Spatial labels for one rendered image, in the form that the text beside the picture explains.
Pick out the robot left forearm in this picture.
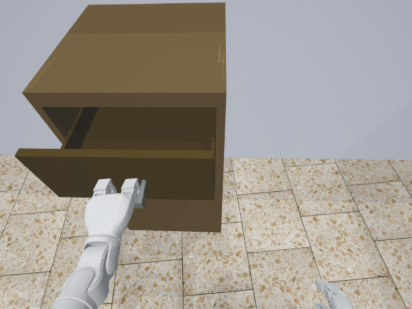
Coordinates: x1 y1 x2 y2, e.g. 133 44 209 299
50 235 121 309

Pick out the handle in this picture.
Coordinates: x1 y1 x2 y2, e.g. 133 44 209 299
111 180 147 208

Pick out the left robot hand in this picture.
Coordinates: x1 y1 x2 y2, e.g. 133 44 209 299
84 178 140 239

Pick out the right robot hand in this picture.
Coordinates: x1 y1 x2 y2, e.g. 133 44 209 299
314 279 354 309

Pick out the drawer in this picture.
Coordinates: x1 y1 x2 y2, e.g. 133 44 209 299
15 107 216 200

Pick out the cabinet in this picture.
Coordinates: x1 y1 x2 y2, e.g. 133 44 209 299
22 3 227 232

